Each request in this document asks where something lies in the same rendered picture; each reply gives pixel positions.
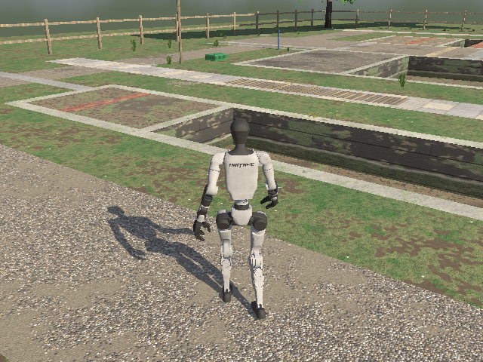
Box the left robot forearm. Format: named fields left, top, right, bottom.
left=195, top=184, right=213, bottom=222

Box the left robot upper arm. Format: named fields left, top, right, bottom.
left=206, top=152, right=225, bottom=196

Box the left robot foot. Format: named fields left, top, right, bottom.
left=222, top=284, right=232, bottom=302

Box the right robot hand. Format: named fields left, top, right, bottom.
left=260, top=196, right=278, bottom=209

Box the right robot forearm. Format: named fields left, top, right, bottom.
left=268, top=181, right=278, bottom=201

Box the right robot upper arm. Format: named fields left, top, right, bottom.
left=256, top=151, right=276, bottom=191

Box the left robot hand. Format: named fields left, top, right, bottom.
left=193, top=220, right=211, bottom=241

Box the humanoid robot torso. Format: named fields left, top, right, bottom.
left=223, top=148, right=259, bottom=226

